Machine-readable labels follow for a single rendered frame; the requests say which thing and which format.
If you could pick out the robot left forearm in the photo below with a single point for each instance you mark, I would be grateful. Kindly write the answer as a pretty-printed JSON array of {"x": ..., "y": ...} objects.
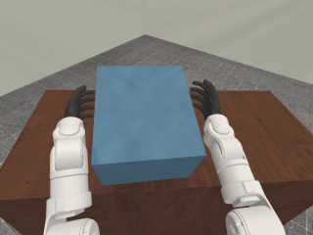
[{"x": 69, "y": 188}]

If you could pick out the robot left upper arm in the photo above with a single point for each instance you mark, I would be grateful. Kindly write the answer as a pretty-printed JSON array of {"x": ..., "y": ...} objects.
[{"x": 83, "y": 226}]

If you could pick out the pedestal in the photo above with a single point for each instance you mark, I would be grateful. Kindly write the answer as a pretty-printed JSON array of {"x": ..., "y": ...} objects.
[{"x": 277, "y": 146}]

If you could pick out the robot right hand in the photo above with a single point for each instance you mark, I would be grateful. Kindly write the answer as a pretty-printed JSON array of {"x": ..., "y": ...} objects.
[{"x": 210, "y": 100}]

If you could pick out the robot right upper arm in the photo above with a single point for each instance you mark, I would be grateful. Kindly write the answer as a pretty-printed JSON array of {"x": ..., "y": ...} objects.
[{"x": 258, "y": 220}]

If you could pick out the robot right forearm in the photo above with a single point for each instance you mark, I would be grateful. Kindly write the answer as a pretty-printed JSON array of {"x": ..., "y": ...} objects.
[{"x": 239, "y": 187}]

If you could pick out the carton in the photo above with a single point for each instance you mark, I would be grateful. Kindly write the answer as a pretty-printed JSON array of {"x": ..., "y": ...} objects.
[{"x": 145, "y": 127}]

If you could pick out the robot left hand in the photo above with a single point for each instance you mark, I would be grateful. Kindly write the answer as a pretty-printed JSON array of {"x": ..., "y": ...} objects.
[{"x": 73, "y": 109}]

